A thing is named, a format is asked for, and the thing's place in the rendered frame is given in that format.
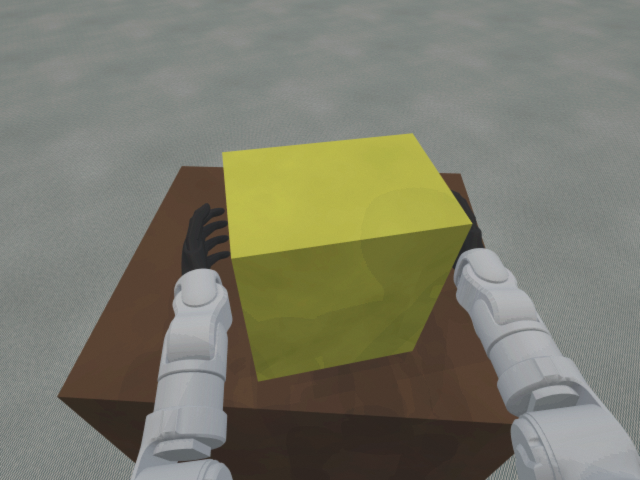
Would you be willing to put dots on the pedestal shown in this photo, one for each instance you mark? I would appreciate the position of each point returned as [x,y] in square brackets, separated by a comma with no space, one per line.
[434,413]

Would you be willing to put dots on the left robot forearm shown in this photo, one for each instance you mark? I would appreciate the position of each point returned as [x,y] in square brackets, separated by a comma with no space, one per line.
[188,420]

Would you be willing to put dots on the carton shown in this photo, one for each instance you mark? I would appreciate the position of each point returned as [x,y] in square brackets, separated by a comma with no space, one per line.
[340,249]

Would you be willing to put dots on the right robot upper arm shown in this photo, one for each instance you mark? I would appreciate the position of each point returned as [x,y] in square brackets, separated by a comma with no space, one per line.
[572,443]

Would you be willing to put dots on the right robot hand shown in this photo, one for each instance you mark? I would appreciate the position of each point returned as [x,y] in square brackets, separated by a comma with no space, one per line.
[474,237]

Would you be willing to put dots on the right robot forearm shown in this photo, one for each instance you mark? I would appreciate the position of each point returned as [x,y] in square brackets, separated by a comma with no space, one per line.
[532,373]

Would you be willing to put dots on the left robot hand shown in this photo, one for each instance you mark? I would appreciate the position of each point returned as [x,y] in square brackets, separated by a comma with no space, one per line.
[195,248]

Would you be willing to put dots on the left robot upper arm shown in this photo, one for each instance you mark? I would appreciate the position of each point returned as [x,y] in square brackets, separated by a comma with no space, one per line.
[207,469]

